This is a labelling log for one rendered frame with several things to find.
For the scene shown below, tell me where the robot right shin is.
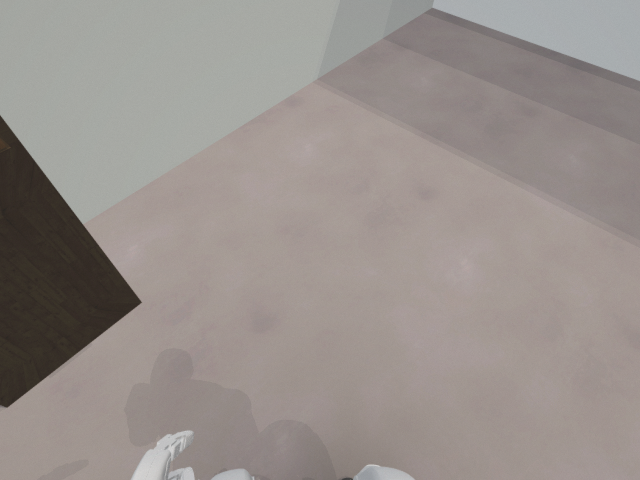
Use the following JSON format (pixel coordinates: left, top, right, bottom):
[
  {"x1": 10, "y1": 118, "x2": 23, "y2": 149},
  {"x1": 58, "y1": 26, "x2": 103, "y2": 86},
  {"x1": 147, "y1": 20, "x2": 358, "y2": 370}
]
[{"x1": 356, "y1": 465, "x2": 381, "y2": 476}]

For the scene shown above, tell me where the left robot hand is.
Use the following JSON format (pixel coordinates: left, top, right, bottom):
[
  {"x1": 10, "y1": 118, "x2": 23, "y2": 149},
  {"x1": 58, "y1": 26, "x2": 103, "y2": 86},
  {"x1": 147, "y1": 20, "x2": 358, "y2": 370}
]
[{"x1": 131, "y1": 430, "x2": 195, "y2": 480}]

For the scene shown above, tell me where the cabinet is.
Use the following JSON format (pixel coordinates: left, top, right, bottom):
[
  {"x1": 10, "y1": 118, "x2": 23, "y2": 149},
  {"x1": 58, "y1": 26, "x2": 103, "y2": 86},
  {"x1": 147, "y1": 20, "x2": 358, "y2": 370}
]
[{"x1": 0, "y1": 116, "x2": 142, "y2": 407}]

